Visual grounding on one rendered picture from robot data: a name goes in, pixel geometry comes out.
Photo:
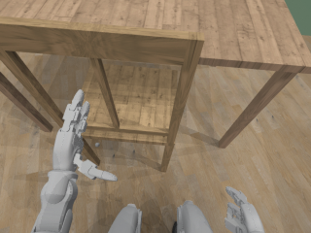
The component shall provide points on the robot right hand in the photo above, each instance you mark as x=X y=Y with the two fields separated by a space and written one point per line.
x=246 y=218

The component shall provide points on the left robot shin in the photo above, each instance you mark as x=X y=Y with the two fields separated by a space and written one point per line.
x=131 y=205

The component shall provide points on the table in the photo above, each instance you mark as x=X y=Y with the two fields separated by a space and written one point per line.
x=247 y=34

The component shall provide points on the left robot forearm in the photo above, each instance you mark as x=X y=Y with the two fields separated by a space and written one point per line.
x=57 y=199

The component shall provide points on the chair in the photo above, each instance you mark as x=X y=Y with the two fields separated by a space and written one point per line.
x=126 y=103

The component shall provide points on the robot left hand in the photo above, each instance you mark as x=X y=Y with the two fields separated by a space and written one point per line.
x=69 y=139

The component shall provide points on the left robot thigh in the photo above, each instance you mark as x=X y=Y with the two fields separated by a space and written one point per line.
x=129 y=220

